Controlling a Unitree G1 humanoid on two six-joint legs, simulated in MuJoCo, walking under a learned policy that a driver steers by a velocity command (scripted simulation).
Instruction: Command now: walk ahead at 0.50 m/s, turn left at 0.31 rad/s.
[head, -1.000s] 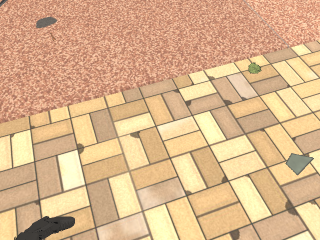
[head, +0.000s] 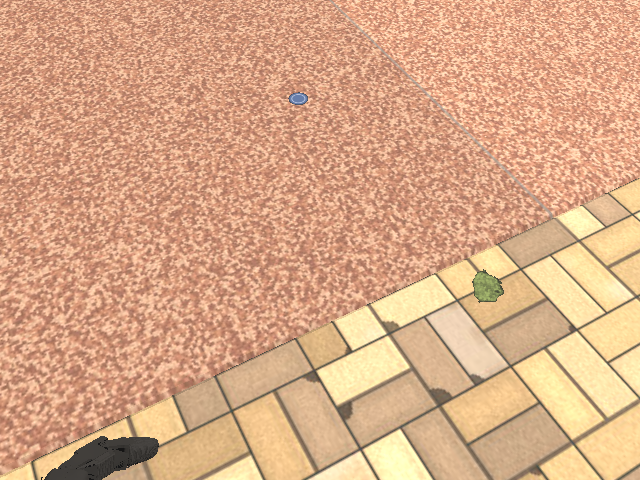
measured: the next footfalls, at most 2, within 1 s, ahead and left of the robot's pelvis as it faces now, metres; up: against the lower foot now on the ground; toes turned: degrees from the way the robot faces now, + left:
right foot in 0.08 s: +0.22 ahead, -0.14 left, +0.00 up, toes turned +3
left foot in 0.58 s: +0.43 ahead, +0.18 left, +0.00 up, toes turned +23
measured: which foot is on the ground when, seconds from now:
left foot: down 0.00-0.08, up 0.10-0.56, down 0.58-1.00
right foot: up 0.00-0.06, down 0.08-0.58, up 0.60-1.00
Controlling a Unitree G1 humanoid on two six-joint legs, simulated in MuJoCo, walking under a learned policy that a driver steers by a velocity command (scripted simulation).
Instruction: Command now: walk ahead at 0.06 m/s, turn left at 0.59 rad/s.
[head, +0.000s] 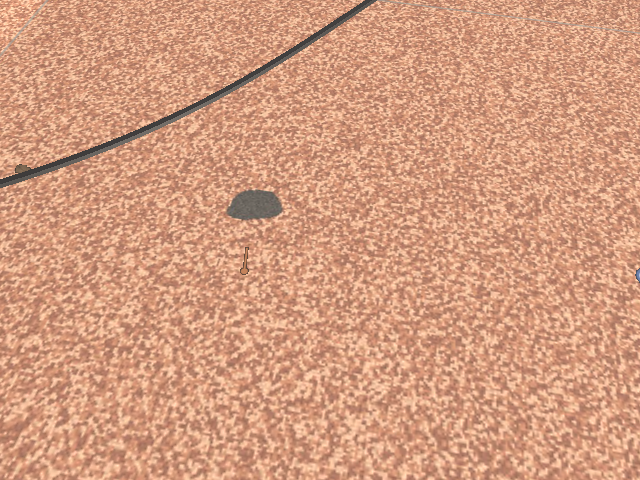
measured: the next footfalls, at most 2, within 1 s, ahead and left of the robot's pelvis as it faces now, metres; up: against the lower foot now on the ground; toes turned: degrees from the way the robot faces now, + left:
right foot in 0.08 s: +0.12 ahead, -0.14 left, +0.00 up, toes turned +9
left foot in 0.48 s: +0.04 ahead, +0.12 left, +0.00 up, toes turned +19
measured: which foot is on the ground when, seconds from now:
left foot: down 0.00-0.08, up 0.10-0.46, down 0.48-1.00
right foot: up 0.00-0.06, down 0.08-0.48, up 0.50-0.86, down 0.88-1.00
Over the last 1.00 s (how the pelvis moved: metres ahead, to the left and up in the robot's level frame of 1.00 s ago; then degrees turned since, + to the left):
0.42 0.09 0.00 35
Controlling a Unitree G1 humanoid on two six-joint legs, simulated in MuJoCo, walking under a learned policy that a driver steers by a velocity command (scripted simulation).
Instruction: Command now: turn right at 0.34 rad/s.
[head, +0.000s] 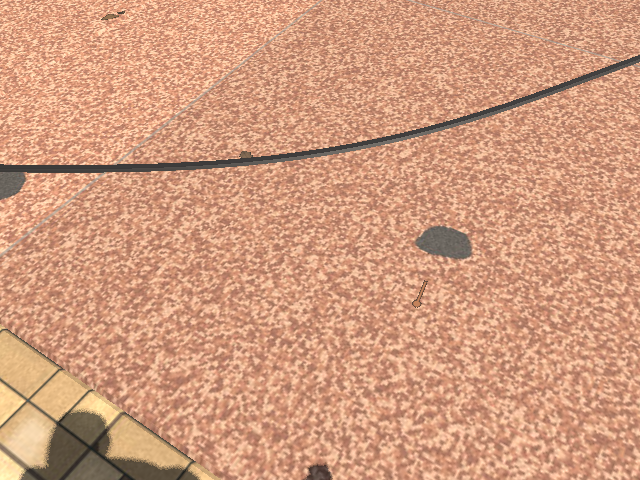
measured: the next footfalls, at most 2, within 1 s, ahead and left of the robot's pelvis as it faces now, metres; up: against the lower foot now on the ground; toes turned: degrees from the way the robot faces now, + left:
right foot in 0.40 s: +0.01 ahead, -0.15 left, +0.00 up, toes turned -16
left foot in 0.84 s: +0.25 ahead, -0.01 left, +0.00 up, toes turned -27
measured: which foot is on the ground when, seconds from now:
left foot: down 0.00-0.40, up 0.42-0.82, down 0.84-1.00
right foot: down 0.00-0.10, up 0.12-0.38, down 0.40-0.88, up 0.90-1.00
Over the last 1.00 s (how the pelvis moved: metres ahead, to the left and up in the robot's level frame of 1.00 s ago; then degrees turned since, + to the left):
0.03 0.01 -0.01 20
